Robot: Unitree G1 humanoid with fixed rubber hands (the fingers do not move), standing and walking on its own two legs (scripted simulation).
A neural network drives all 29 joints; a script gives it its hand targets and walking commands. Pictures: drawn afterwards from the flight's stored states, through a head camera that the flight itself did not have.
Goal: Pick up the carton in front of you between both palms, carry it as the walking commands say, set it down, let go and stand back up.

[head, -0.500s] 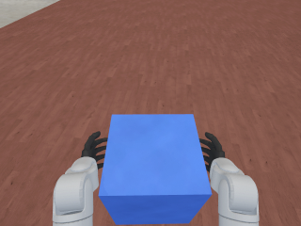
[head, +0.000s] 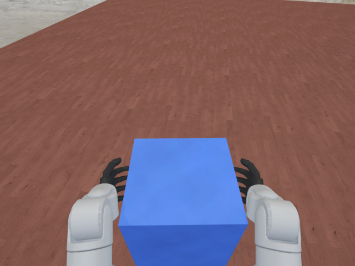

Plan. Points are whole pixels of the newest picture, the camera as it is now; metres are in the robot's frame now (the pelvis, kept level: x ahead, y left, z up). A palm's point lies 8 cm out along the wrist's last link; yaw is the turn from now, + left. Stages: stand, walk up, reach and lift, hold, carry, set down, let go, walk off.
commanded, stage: carry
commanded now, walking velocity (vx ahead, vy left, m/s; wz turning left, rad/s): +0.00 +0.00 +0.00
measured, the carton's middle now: (180, 205) +0.28 +0.00 +0.02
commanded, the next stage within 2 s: hold in 1.34 s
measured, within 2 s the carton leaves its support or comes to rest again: neither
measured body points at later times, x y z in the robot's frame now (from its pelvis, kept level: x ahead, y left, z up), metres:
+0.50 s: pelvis +0.02 +0.01 -0.01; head -0.01 +0.01 +0.44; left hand +0.30 +0.16 +0.07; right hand +0.29 -0.15 +0.07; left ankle -0.01 +0.12 -0.74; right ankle -0.03 -0.09 -0.74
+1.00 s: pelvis -0.02 +0.01 +0.00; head -0.05 +0.01 +0.45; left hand +0.28 +0.15 +0.03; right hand +0.28 -0.15 +0.03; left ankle -0.01 +0.12 -0.74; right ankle -0.03 -0.09 -0.74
